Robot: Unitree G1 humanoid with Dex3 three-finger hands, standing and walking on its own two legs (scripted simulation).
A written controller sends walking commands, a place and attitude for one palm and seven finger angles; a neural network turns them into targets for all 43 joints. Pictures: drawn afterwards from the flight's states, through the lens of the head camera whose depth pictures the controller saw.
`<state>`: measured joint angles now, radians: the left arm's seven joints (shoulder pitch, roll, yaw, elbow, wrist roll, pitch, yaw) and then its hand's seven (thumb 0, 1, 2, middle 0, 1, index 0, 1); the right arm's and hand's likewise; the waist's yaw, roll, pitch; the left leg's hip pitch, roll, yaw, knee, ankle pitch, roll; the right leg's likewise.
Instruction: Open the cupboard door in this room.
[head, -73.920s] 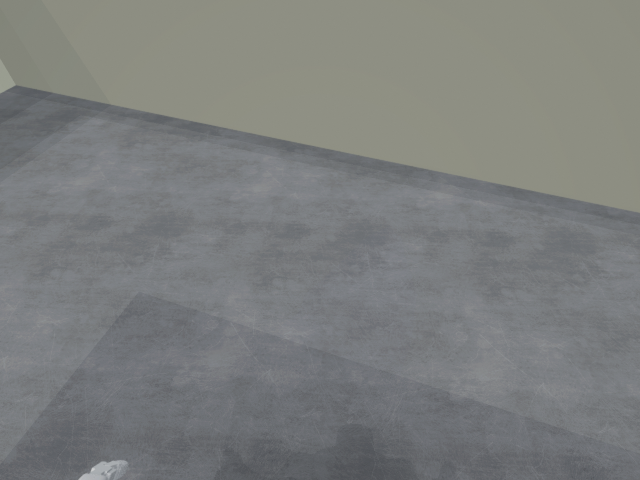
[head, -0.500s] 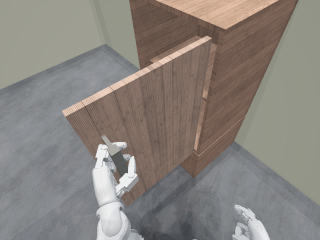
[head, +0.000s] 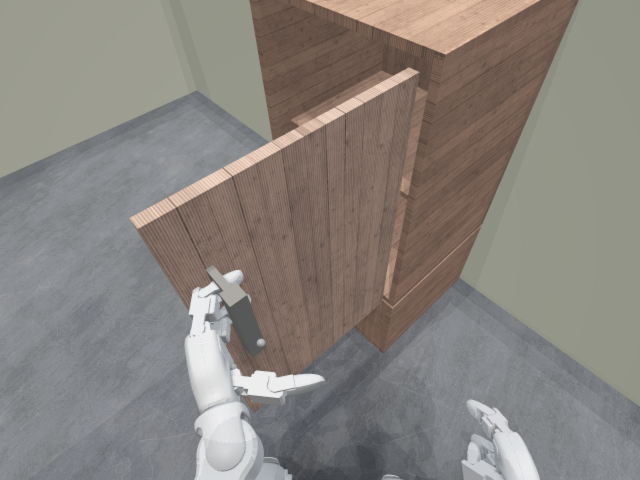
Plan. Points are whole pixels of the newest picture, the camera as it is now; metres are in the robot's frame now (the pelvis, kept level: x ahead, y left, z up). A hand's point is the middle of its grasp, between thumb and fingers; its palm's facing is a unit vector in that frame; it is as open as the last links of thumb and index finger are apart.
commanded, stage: open thumb and fingers to let go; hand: left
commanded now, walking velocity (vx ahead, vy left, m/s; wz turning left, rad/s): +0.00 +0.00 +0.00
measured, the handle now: (235, 312) +0.31 +0.12 +0.05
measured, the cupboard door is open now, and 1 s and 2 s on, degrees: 89 89 89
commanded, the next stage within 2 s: slide the hand sideways off the handle in 0.12 s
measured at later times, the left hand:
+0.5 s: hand (246, 369) +0.24 +0.10 +0.06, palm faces -0.11 -0.99 +0.06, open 16.3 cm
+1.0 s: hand (208, 401) +0.20 +0.13 +0.05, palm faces -0.05 -1.00 +0.02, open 16.1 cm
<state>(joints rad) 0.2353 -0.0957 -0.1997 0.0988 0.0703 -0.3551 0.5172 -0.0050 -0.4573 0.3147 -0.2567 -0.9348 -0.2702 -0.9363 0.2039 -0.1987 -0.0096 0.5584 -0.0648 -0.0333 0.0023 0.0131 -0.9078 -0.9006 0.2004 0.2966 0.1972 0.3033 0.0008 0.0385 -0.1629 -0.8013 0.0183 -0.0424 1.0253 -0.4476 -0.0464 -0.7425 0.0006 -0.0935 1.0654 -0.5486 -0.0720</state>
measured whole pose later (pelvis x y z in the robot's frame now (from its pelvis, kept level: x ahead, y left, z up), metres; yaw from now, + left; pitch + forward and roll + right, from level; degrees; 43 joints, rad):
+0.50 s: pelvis -0.01 +0.05 -0.01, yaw -2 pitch +12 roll -1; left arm 0.28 0.03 -0.26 -0.03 -0.05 -0.33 0.10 -0.01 -0.50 0.30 -0.17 -0.34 -0.14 -0.34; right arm 0.25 -0.22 0.01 0.45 -0.01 -0.05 0.01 0.01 -0.91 -0.90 0.20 0.30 0.20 0.30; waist -0.01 0.06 -0.13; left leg -0.84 0.00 -0.01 1.10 -0.48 0.02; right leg -0.76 -0.02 -0.06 1.09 -0.54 -0.01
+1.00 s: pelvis +0.00 +0.05 -0.02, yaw -2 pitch +14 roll -2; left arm 0.54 0.09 -0.22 -0.24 -0.03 -0.35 0.07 -0.01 -0.50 0.30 -0.17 -0.31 -0.19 -0.32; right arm 0.25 -0.20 0.03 0.37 -0.01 -0.03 0.02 0.01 -0.91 -0.90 0.20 0.30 0.20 0.30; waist 0.01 0.04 -0.15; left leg -0.88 0.01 -0.01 1.16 -0.52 0.02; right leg -0.80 -0.01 -0.05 1.13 -0.57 0.00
